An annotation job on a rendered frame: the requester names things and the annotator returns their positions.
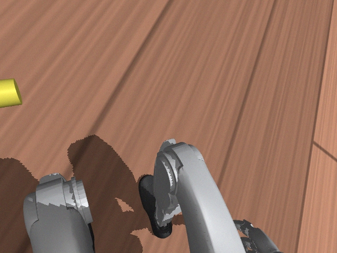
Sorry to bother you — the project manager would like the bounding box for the right robot foot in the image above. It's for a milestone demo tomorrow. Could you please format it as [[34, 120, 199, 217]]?
[[138, 175, 172, 239]]

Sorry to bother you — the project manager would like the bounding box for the bottle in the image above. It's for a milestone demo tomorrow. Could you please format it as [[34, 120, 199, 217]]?
[[0, 79, 23, 108]]

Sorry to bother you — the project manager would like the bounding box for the right robot hand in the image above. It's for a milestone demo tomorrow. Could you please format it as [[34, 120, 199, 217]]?
[[233, 219, 279, 253]]

